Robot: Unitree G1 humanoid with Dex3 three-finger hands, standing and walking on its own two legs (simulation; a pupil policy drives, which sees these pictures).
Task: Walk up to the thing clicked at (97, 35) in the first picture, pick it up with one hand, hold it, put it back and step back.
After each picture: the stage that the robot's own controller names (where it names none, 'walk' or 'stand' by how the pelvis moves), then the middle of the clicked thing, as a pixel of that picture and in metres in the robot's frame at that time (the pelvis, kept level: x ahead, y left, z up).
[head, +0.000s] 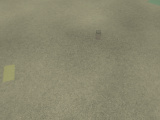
stand; (98, 35) +1.63 -0.15 -0.72
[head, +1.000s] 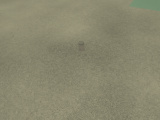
walk; (81, 46) +1.49 +0.18 -0.70
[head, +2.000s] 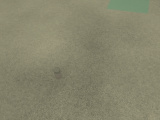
walk; (57, 73) +0.95 +0.34 -0.71
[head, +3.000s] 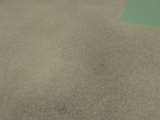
walk; (61, 108) +0.58 +0.27 -0.71
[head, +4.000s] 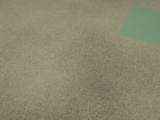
stand; out of the picture +0.46 +0.26 -0.71
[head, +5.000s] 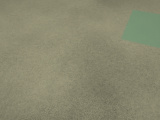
stand; out of the picture +0.45 +0.24 -0.72
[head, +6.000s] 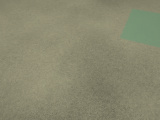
stand; out of the picture +0.46 +0.26 -0.73
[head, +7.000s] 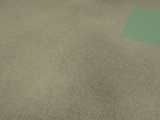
stand; out of the picture +0.44 +0.26 -0.73
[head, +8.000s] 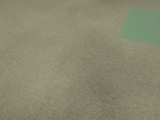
go down; out of the picture +0.44 +0.26 -0.73
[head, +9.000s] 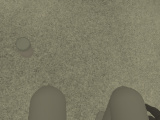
go down; (25, 48) +0.53 +0.28 -0.35
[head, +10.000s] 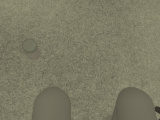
go down; (31, 50) +0.52 +0.28 -0.31
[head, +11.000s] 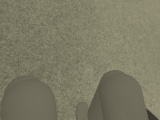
close in; out of the picture +0.52 +0.32 -0.22
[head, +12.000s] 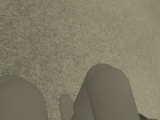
close; out of the picture +0.51 +0.34 -0.22
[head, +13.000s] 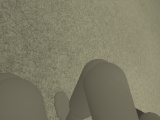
close; out of the picture +0.50 +0.33 -0.21
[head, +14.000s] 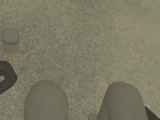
lift; (10, 42) +0.52 +0.30 -0.27
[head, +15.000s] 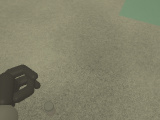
hold; (49, 108) +0.50 +0.23 -0.61
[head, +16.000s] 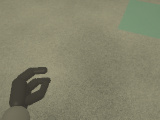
hold; out of the picture +0.47 +0.25 -0.68
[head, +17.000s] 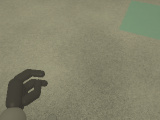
hold; out of the picture +0.48 +0.24 -0.68
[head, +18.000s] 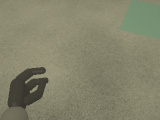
stand; out of the picture +0.47 +0.25 -0.68
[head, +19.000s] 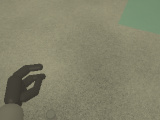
stand; (51, 116) +0.49 +0.24 -0.67
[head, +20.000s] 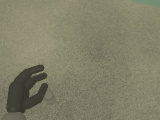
stand; (49, 97) +0.50 +0.25 -0.59
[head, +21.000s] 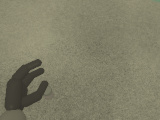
stand; (47, 93) +0.50 +0.24 -0.57
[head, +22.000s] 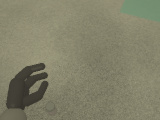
stand; (51, 108) +0.48 +0.24 -0.63
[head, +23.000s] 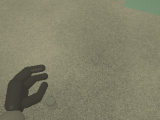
stand; (51, 103) +0.49 +0.24 -0.61
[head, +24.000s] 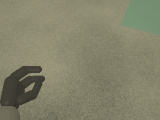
stand; out of the picture +0.47 +0.24 -0.67
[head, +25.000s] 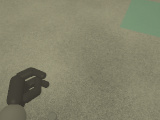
hold; (53, 119) +0.48 +0.24 -0.67
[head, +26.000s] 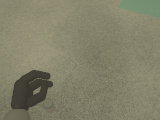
stand; (49, 106) +0.48 +0.25 -0.62
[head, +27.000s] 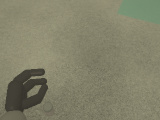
stand; (48, 109) +0.49 +0.24 -0.62
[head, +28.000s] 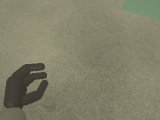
stand; (50, 105) +0.49 +0.24 -0.61
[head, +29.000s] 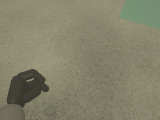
hold; (51, 113) +0.48 +0.24 -0.65
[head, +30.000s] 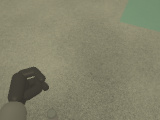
hold; (52, 116) +0.48 +0.24 -0.67
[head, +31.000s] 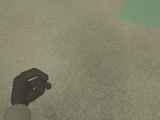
hold; (51, 114) +0.48 +0.25 -0.65
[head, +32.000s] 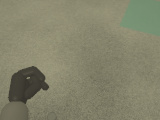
close; (52, 119) +0.48 +0.24 -0.67
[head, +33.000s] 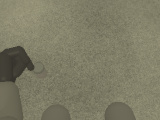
crouch; (40, 70) +0.52 +0.25 -0.45
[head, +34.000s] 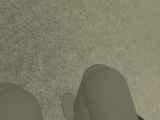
lower; out of the picture +0.51 +0.33 -0.23
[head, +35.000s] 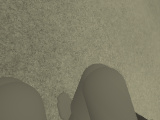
lower; out of the picture +0.51 +0.34 -0.23
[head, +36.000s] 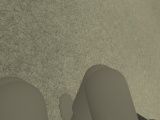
lower; out of the picture +0.51 +0.34 -0.23
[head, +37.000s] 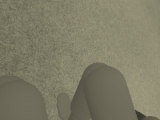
lower; out of the picture +0.51 +0.34 -0.23
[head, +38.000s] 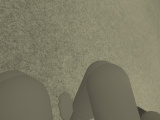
loosen; out of the picture +0.52 +0.32 -0.21
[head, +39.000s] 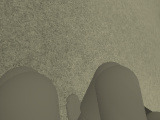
rise; out of the picture +0.51 +0.32 -0.20
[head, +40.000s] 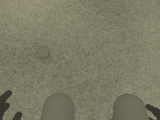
stand; (45, 55) +0.55 +0.25 -0.39
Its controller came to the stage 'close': yes
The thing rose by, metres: 0.00
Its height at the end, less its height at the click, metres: +0.00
